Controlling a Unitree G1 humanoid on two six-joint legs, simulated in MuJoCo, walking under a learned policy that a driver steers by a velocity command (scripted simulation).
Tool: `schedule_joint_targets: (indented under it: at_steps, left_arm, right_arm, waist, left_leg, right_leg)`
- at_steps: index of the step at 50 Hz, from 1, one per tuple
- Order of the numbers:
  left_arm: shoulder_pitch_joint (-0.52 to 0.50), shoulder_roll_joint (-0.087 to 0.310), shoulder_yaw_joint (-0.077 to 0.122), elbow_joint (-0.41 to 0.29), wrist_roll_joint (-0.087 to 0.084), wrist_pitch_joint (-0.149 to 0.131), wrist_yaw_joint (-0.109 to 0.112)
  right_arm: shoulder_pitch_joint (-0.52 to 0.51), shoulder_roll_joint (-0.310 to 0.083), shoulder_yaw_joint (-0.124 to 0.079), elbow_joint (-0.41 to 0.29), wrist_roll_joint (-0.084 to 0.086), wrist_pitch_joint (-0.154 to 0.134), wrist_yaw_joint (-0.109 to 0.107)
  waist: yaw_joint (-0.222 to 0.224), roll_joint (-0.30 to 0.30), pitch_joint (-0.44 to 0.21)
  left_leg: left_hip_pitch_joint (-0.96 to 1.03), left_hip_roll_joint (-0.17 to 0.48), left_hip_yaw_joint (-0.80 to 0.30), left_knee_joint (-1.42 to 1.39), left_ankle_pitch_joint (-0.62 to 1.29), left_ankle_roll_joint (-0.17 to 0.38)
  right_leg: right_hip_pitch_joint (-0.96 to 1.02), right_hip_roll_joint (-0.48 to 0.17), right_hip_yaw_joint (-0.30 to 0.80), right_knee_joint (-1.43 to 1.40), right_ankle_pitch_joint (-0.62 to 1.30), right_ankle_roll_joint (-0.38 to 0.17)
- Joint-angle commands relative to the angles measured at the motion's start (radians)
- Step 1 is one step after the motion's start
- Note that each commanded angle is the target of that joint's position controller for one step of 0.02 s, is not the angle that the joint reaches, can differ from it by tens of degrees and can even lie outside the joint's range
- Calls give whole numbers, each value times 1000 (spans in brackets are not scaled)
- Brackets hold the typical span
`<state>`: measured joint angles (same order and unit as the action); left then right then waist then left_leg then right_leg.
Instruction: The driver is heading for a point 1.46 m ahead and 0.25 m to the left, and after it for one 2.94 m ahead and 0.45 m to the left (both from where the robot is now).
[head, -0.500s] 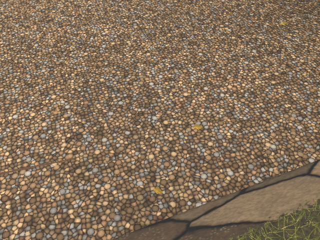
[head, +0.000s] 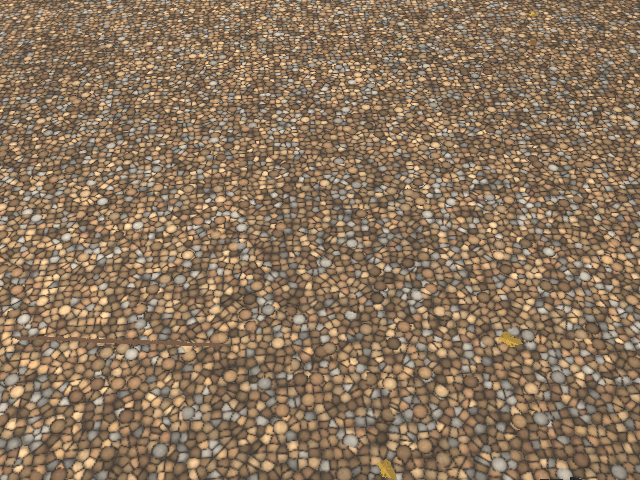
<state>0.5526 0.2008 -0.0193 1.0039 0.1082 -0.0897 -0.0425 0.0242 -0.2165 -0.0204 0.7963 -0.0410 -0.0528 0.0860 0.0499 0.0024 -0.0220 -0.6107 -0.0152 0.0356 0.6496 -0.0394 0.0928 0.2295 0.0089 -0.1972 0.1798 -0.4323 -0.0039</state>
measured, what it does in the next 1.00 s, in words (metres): goes down, turning left: left foot, then right foot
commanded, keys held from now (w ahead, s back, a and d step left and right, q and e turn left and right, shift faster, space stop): w+q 0.56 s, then w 0.24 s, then w+e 0.20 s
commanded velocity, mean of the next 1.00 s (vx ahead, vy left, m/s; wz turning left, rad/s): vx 0.50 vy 0.00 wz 0.39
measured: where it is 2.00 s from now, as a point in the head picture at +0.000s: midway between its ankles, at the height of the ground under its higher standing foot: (303, 307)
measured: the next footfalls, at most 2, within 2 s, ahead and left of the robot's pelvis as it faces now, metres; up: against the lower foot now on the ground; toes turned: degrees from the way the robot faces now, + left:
left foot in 0.02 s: +0.18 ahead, +0.09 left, +0.00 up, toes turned +1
right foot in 0.38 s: +0.32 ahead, -0.10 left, +0.00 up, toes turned +14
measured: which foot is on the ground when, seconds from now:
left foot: up 0.00-0.00, down 0.02-0.38, up 0.40-0.76, down 0.78-1.00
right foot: down 0.00-0.06, up 0.08-0.36, down 0.38-0.76, up 0.78-1.00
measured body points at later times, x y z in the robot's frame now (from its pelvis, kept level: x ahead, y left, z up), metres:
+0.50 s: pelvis +0.29 +0.01 -0.04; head +0.29 +0.02 +0.41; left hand +0.20 +0.24 -0.18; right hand +0.50 -0.20 -0.15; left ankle +0.26 +0.13 -0.62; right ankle +0.28 -0.11 -0.72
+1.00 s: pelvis +0.57 +0.14 -0.17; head +0.58 +0.15 +0.28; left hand +0.54 +0.41 -0.30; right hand +0.71 -0.06 -0.32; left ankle +0.51 +0.22 -0.90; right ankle +0.71 +0.01 -0.82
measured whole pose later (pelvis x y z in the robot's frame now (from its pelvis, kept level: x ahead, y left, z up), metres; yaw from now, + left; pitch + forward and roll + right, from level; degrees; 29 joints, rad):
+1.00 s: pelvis +0.57 +0.14 -0.17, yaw +23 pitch +3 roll +3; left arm 0.26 0.21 0.04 0.83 -0.02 -0.07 0.05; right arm 0.29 -0.19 -0.03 0.96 -0.01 -0.06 0.01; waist 0.04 -0.05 -0.03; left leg -0.27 -0.06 0.08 0.52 -0.30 0.05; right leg -0.77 -0.12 0.10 1.18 -0.23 0.06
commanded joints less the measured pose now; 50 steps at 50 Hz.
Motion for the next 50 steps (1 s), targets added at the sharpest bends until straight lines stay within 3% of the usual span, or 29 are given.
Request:
schedule_joint_targets:
  at_steps: [1, 2, 3, 4, 5, 6, 9, 13, 14, 17, 19, 20, 21, 22, 25, 27, 29, 31, 32, 33, 34, 36, 38, 40, 41, 43, 44, 45, 50]
  left_arm:
    - [-31, 252, 59, -43, 5, -11, 6]
    - [-25, 234, 48, -39, 34, -18, -2]
    - [95, 111, -3, -55, 54, -23, -24]
    - [-94, 113, 3, -107, -18, -30, -61]
    - [-322, 111, 12, -186, -60, -37, -50]
    - [-368, 144, 15, -207, -49, -41, -12]
    - [-228, 42, -19, -217, 1, 10, 43]
    - [-308, 44, -28, -299, -36, 30, 35]
    - [-164, 16, -40, -259, -8, 27, 13]
    - [79, 119, 12, -275, -1, 19, 14]
    - [475, 198, 56, -158, -8, 5, 42]
    - [355, 257, 46, -191, -25, -16, 33]
    - [94, 287, 48, -261, -22, -29, -17]
    - [-66, 188, 29, -278, -38, -26, -29]
    - [-327, -78, -52, -296, -38, -35, 14]
    - [-249, 18, -32, -247, -23, -43, 65]
    - [63, 0, -50, -146, -40, -66, 113]
    - [204, 65, -34, -75, -68, -58, 97]
    - [177, 133, -20, -63, -35, -51, 54]
    - [17, 214, 41, -92, -171, -26, 85]
    - [-14, 226, 41, -92, -172, -16, 86]
    - [47, 137, 34, -51, -157, 18, 74]
    - [22, 96, 40, -31, -141, 31, 64]
    - [116, 8, 27, -63, -152, -6, 47]
    - [94, 80, 34, -111, -172, -32, 41]
    - [-75, 74, 48, -211, -192, -51, 73]
    - [-137, 79, 60, -202, -156, -18, 99]
    - [-77, 48, 61, -186, -145, 14, 105]
    - [-224, 48, 70, -204, -118, 16, 84]
  right_arm:
    - [174, -174, -68, -2, 29, -35, -29]
    - [412, -204, -87, 77, 31, -45, -47]
    - [641, -236, -101, 150, 18, -45, -58]
    - [839, -195, -80, 212, -15, -50, -52]
    - [720, -233, -99, 203, -28, -81, -58]
    - [520, -183, -80, 166, -10, -95, -54]
    - [182, -39, -3, 68, 3, -94, -30]
    - [228, -191, -38, 43, -18, -101, -22]
    - [229, -180, -36, 38, -62, -96, -29]
    - [154, -186, -38, -60, -37, -121, -36]
    - [4, -138, -46, -155, -47, -150, 20]
    - [226, 48, -7, -104, -28, -154, 47]
    - [419, -8, -25, -87, -19, -130, 52]
    - [400, -80, -31, -60, -34, -94, 25]
    - [296, -44, 12, -49, -79, -19, -54]
    - [324, -12, 33, -31, -105, -30, 3]
    - [61, -48, 37, -85, -105, -52, 40]
    - [-102, -61, 40, -102, -44, -46, 27]
    - [-100, -57, 44, -115, -27, -29, 22]
    - [-169, -73, 22, -162, 173, -23, 11]
    - [-138, -75, 27, -148, 191, -14, 7]
    - [-28, -83, 12, -80, 131, -8, 10]
    - [293, -119, -33, 47, 77, 6, 2]
    - [507, -197, -47, 101, 30, 14, -28]
    - [534, -202, -63, 96, 46, 22, -41]
    - [392, -229, -74, 99, 57, 13, -67]
    - [220, -124, -37, 53, 62, 8, -77]
    - [128, -125, -37, 40, 38, 2, -78]
    - [195, -133, -52, 90, 35, -40, -102]
  waist:
    - [-164, -105, 69]
    - [-229, -62, -47]
    - [-248, 150, -315]
    - [-348, 81, -344]
    - [-337, 18, -41]
    - [-247, 0, 70]
    - [-5, 30, 98]
    - [-29, 13, 76]
    - [16, 54, 52]
    - [153, -24, 38]
    - [332, -152, -2]
    - [130, -169, -23]
    - [-41, -106, -15]
    - [-45, -45, 69]
    - [-122, 40, 9]
    - [-105, -8, 69]
    - [85, -54, 104]
    - [154, -24, 127]
    - [115, -51, 136]
    - [63, 18, 160]
    - [35, -6, 168]
    - [21, -7, 151]
    - [-129, -25, 24]
    - [-183, 211, -233]
    - [-220, 227, -368]
    - [-110, 146, -278]
    - [-34, -37, -109]
    - [40, 27, -58]
    - [3, 65, 37]
  left_leg:
    - [376, -118, 77, 2, -58, 45]
    - [740, -99, -31, 85, 41, 119]
    - [1256, 136, -436, 57, 128, 367]
    - [1298, 276, -781, -195, -7, 400]
    - [1033, 257, -704, -267, -181, 277]
    - [742, 226, -627, -298, -262, 250]
    - [91, 149, -501, -440, -315, 250]
    - [-193, -45, -255, -406, -257, 157]
    - [-290, -40, -226, -266, -173, 133]
    - [-352, -48, -318, 57, 83, 155]
    - [-396, -131, -301, 657, 65, 141]
    - [-486, -226, -259, 995, -478, 66]
    - [-623, -146, -302, 1128, -498, 24]
    - [-686, -33, -339, 1157, -392, -20]
    - [-416, 120, -231, 783, -164, -116]
    - [-105, 87, -76, 756, -1, -105]
    - [-447, 160, -101, 350, 440, -92]
    - [-112, 101, 37, -69, 543, -101]
    - [126, 79, 47, -18, 570, -98]
    - [206, 2, -41, -8, 478, -70]
    - [212, -9, -32, -40, 441, -66]
    - [210, 32, -49, -226, 477, -30]
    - [586, 44, -19, -379, 576, 25]
    - [1220, 318, -244, 88, 1069, 182]
    - [1263, 388, -347, 86, 879, 279]
    - [971, 472, -524, -189, 11, 299]
    - [640, 404, -478, -359, -66, 245]
    - [420, 451, -489, -372, -43, 262]
    - [260, 287, -181, -391, 73, 152]
  right_leg:
    - [-287, -254, -40, 349, 1385, -60]
    - [-548, -233, -12, 655, 1265, -6]
    - [-921, -98, 53, 1125, 418, 124]
    - [-1132, 48, 208, 1362, -164, 107]
    - [-1263, -12, 337, 1355, -105, 43]
    - [-1186, -64, 345, 1279, -37, 32]
    - [-769, -121, 313, 1055, -26, -14]
    - [-411, -38, 125, 707, 202, 45]
    - [-292, -44, 138, 925, 488, 31]
    - [-125, 25, 109, 895, 258, 42]
    - [64, 6, 196, 614, 208, -46]
    - [1, -299, 686, 489, 813, -349]
    - [-134, -501, 992, 364, 862, -532]
    - [-303, -573, 1043, 334, 534, -534]
    - [-630, -296, 605, 354, 160, -316]
    - [-927, -189, 355, 405, 97, -279]
    - [-492, -166, 335, 549, -70, -213]
    - [-628, -126, 252, 521, -118, -173]
    - [-792, -166, 276, 467, -142, -178]
    - [-866, -184, 305, 470, -38, -160]
    - [-805, -191, 264, 526, 7, -147]
    - [-567, -176, 206, 744, 125, -107]
    - [-592, -131, 154, 1146, 337, -73]
    - [-1144, -30, 278, 1802, -413, -19]
    - [-1248, -47, 391, 1805, -390, -16]
    - [-1372, -87, 352, 1581, -42, -25]
    - [-1251, -122, 297, 1381, 132, 20]
    - [-1100, -155, 344, 1275, 167, 56]
    - [-945, -182, 347, 818, 345, 59]
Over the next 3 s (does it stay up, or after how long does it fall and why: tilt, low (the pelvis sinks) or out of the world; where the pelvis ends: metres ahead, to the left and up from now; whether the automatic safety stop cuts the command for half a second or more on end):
stays up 1.17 0.16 -0.16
